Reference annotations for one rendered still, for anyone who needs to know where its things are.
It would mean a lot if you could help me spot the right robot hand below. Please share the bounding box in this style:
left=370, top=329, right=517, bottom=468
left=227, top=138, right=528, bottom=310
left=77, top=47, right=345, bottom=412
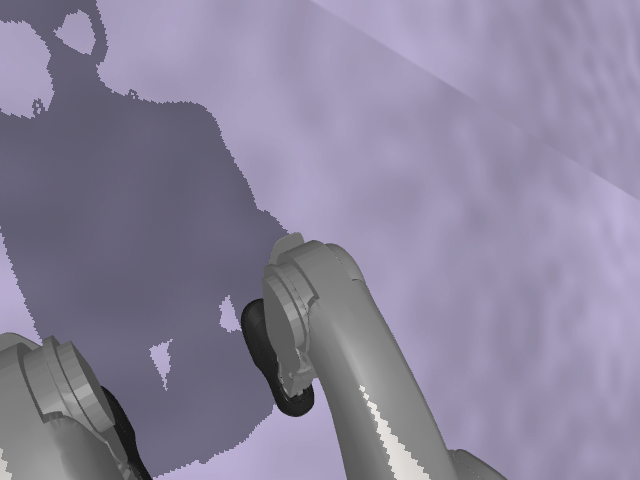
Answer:
left=447, top=449, right=507, bottom=480

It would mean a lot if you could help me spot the right robot foot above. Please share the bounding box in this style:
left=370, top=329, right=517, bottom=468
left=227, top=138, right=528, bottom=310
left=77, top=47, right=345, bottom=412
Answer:
left=241, top=299, right=314, bottom=417

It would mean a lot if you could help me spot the left robot foot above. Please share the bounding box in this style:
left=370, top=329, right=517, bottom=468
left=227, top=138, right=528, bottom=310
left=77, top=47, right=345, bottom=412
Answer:
left=100, top=385, right=152, bottom=480

